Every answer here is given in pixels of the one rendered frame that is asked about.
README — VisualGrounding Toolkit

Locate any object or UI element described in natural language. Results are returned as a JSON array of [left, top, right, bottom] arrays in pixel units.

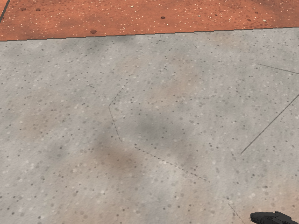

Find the right robot hand
[[250, 211, 299, 224]]

